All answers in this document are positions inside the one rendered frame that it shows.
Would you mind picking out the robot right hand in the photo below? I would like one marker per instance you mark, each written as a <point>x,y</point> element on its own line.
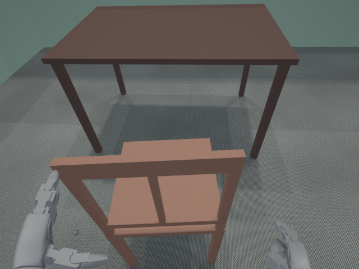
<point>294,255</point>

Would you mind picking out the table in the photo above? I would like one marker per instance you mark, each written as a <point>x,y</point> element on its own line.
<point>209,34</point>

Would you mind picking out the robot left hand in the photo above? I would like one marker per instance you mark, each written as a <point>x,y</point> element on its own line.
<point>32,247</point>

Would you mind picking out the chair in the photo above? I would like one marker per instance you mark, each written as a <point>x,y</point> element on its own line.
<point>163,188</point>

